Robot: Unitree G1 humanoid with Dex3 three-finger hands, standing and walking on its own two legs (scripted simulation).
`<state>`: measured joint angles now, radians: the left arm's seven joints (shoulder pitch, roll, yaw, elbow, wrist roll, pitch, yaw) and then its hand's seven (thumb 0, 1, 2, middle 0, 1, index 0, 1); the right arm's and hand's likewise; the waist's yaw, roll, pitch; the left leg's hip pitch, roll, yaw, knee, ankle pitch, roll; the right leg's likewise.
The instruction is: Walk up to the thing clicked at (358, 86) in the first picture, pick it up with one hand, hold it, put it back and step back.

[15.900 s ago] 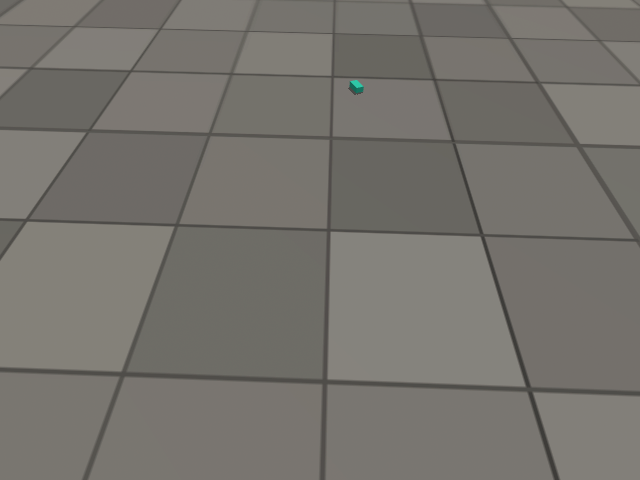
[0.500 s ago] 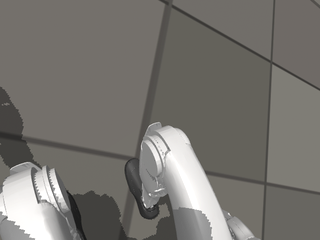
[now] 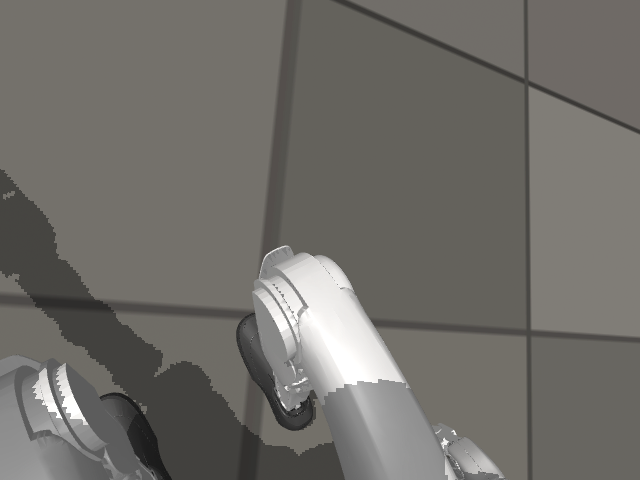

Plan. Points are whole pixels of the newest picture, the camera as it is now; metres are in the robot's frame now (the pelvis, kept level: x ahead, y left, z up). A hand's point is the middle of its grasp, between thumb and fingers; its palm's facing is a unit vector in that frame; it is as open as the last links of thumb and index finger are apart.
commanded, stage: approach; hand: left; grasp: from above
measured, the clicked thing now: out of the picture +0.56 +0.32 -0.32
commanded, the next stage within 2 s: close in in 0.32 s
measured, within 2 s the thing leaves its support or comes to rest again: neither
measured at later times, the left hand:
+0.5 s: hand out of the picture +0.56 +0.34 -0.14, palm faces -0.30 -0.02 -0.95, open 12.3 cm
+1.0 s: hand out of the picture +0.52 +0.31 -0.21, palm faces -0.49 -0.06 -0.87, open 13.2 cm
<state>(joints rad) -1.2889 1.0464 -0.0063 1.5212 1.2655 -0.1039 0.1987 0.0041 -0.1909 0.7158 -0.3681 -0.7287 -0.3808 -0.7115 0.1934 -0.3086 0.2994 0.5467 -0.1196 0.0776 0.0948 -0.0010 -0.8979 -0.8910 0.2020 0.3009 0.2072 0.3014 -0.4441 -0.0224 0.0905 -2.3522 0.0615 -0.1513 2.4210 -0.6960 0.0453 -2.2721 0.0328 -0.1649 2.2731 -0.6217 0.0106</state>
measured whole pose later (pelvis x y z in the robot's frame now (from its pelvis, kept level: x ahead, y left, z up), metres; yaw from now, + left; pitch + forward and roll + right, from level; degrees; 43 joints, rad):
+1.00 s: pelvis -0.01 +0.00 -0.01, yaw -1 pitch +31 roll -13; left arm -1.24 1.11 -0.03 1.53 1.30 -0.36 0.28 0.00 -0.34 0.83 -0.24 -0.85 -0.24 -0.85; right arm 0.15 -0.35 0.34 0.55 -0.18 0.11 0.05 0.00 -0.90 -0.90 0.20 0.30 0.21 0.30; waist -0.42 -0.11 0.16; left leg -2.36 0.04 -0.19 2.46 -0.67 0.04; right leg -2.25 0.02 -0.19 2.29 -0.61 0.01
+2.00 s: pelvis +0.00 +0.01 -0.01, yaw -3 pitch +31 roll -16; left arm -1.26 1.17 -0.03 1.60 1.29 -0.28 0.37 0.00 -0.33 0.83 -0.30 -0.73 -0.26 -0.76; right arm 0.11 -0.34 0.41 0.54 -0.20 -0.03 0.08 0.00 -0.90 -0.90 0.20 0.30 0.21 0.30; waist -0.47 -0.15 0.20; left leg -2.37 0.05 -0.22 2.49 -0.71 0.05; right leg -2.25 0.04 -0.22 2.29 -0.63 0.03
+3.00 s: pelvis +0.00 +0.01 -0.01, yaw -4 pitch +31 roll -17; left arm -1.26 1.20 -0.04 1.58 1.28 -0.29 0.37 0.00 -0.04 0.58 -0.48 -0.58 -0.49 -0.59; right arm 0.09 -0.34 0.44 0.54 -0.22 -0.04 0.08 0.00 -0.90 -0.90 0.20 0.30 0.21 0.30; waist -0.46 -0.16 0.22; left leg -2.36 0.05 -0.23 2.50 -0.73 0.05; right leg -2.23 0.05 -0.23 2.28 -0.63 0.03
